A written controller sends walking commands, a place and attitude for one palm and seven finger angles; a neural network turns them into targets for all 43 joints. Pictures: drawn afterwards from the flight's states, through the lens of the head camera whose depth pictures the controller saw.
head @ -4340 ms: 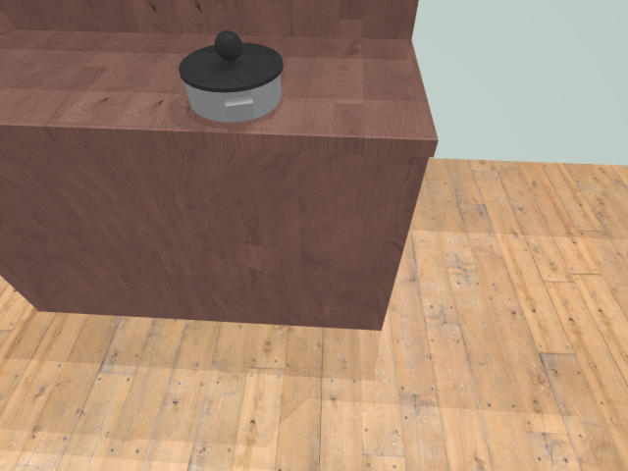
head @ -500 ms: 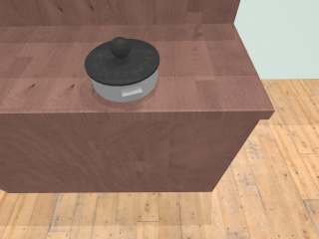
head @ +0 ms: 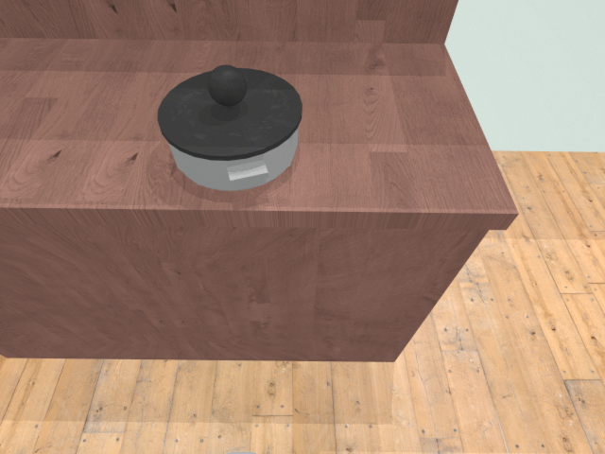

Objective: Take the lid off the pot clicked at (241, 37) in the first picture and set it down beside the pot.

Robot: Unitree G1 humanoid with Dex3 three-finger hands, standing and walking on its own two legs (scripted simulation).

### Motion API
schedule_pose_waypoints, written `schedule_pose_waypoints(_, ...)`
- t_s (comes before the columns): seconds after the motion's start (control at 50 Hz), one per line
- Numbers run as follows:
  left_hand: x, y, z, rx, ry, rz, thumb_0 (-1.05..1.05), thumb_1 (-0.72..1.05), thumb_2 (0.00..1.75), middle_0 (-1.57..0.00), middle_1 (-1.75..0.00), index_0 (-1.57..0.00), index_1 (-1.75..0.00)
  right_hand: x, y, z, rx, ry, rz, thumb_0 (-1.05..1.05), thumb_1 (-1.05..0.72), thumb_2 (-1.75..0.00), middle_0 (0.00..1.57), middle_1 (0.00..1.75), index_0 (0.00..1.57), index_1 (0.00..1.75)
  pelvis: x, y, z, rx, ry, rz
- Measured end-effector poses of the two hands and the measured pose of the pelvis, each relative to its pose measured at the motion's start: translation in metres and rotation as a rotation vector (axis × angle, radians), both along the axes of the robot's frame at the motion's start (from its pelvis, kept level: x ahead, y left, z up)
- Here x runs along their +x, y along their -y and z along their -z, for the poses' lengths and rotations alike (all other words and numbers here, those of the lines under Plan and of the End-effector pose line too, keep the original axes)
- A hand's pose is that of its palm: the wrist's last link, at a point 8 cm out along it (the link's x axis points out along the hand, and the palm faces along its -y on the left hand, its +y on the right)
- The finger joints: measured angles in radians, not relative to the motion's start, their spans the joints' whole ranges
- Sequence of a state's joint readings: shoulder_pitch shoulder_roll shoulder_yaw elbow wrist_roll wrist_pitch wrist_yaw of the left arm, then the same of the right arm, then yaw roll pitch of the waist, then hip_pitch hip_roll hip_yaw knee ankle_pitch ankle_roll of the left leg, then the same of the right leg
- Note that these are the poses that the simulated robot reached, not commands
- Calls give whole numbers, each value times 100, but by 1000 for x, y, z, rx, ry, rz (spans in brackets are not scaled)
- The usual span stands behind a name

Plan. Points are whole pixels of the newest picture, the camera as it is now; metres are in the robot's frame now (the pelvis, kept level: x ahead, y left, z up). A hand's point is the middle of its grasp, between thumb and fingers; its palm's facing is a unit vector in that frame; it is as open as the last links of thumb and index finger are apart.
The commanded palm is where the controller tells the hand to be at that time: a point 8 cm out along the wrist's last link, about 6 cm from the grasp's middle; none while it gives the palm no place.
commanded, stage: shuffle to correct the standing spot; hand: left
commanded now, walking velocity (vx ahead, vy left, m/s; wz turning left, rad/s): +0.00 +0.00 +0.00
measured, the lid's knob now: (227, 85) +0.55 +0.14 +0.17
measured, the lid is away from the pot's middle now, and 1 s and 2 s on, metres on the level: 0.00 0.00 0.00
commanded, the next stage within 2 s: come to a stop and stand still in 0.40 s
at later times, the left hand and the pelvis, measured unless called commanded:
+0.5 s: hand out of the picture +0.13 +0.19 -0.17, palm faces +0.00 -0.97 -0.23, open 7.4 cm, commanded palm none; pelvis +0.08 -0.01 -0.01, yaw +1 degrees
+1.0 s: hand (164, 375) +0.24 +0.25 -0.18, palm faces +0.06 -0.96 -0.26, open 7.3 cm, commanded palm none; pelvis +0.17 +0.04 +0.00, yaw +1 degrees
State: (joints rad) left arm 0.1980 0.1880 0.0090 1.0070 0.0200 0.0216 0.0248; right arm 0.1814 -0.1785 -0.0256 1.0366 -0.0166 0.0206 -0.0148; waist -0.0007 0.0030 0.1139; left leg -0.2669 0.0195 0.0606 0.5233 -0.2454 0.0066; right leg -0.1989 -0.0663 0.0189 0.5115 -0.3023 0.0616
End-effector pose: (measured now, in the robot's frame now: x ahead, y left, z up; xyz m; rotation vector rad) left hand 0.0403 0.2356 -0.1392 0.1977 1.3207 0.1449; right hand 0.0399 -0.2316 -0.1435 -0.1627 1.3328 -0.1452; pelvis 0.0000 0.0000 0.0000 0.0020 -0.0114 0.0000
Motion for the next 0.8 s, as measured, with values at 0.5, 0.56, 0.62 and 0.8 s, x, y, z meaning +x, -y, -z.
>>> schedule_pose_waypoints(0.5,83,1,-2,9,19,-8,1,91,90,-20,-30,-20,-30,1,-4,12,36,-159,40,0,-90,-90,20,29,20,30,78,8,8,12,-47,-12)
schedule_pose_waypoints(0.56,102,8,-5,17,89,-45,0,91,90,-20,-30,-20,-30,17,2,17,42,-216,10,1,-90,-90,21,29,21,30,95,12,10,3,-41,-44)
schedule_pose_waypoints(0.62,106,15,-11,14,63,-73,0,91,90,-20,-30,-20,-30,54,7,14,25,-190,2,1,-91,-90,21,29,21,30,114,10,3,9,-47,-38)
schedule_pose_waypoints(0.8,112,-9,0,14,-115,-74,0,92,90,-20,-30,-21,-30,199,-5,5,-19,49,-33,1,-91,-90,20,29,20,30,155,-14,3,20,-48,-3)
